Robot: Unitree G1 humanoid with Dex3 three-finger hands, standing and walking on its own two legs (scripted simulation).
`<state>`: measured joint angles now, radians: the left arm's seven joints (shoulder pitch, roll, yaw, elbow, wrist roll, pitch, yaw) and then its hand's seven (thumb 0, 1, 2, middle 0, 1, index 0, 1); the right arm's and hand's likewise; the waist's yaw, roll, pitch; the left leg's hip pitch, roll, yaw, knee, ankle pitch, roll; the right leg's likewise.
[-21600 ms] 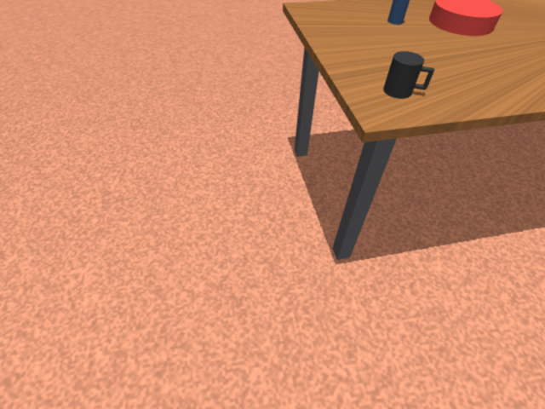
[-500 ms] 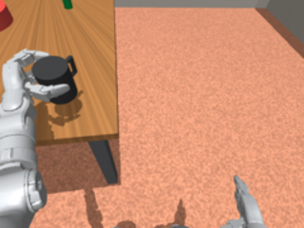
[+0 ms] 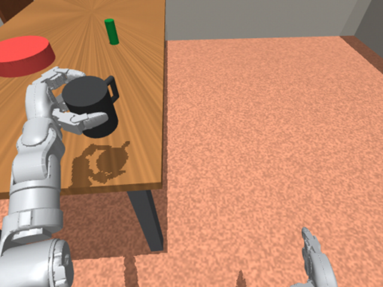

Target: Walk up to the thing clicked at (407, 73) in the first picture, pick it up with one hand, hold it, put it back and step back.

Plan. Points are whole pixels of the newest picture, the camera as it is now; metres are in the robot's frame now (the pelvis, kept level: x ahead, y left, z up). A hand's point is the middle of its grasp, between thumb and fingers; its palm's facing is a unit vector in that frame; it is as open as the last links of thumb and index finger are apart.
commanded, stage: lift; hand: left
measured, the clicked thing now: (98, 102) +0.43 +0.18 +0.19
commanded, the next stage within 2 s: hold in 0.82 s
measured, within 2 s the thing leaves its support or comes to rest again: neither
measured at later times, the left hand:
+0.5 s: hand (70, 97) +0.36 +0.18 +0.26, palm faces +0.22 -0.98 +0.00, open 11.2 cm
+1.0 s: hand (58, 90) +0.34 +0.19 +0.28, palm faces +0.21 -0.98 +0.01, open 11.2 cm
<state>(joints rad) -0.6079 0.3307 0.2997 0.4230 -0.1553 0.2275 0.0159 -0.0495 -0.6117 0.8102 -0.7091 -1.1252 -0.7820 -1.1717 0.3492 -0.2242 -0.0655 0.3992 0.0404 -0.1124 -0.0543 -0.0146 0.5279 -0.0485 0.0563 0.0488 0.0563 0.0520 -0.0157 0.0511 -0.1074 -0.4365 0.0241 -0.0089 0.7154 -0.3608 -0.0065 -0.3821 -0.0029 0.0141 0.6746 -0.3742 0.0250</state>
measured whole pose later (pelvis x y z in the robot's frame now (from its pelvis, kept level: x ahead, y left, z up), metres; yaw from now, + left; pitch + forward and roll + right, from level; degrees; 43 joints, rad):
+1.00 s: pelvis -0.02 +0.00 +0.01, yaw +1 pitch -1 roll +0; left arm -0.56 0.30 0.31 -0.01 -0.22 0.71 0.03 -0.04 -0.61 0.81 -0.70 -1.14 -0.77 -1.19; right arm 0.28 -0.24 -0.10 0.62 0.06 -0.24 -0.06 -0.02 0.53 -0.05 0.06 0.05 0.06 0.05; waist 0.03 0.07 -0.09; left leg -0.30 0.00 -0.02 0.61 -0.29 -0.01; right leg -0.25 -0.02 0.00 0.61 -0.33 0.02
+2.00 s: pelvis -0.03 +0.00 +0.01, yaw +1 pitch -2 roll +0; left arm -0.60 0.29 0.30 -0.07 -0.23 0.82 0.07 -0.05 -0.61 0.81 -0.69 -1.16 -0.76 -1.21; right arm 0.27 -0.24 -0.11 0.63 0.08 -0.27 -0.04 -0.02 0.52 -0.05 0.05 0.05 0.05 0.05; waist 0.03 0.08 -0.10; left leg -0.29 0.00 -0.01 0.61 -0.27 0.00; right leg -0.25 -0.03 0.01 0.60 -0.31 0.03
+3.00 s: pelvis -0.04 +0.00 +0.01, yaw +1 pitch -2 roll +0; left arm -0.58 0.29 0.29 -0.03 -0.24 0.79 0.07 -0.05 -0.61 0.82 -0.67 -1.18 -0.75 -1.23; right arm 0.27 -0.23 -0.11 0.63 0.08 -0.31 -0.06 -0.02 0.52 -0.06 0.05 0.05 0.05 0.05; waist 0.03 0.08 -0.10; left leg -0.30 0.00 -0.01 0.61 -0.26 0.00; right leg -0.26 -0.03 0.01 0.60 -0.30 0.03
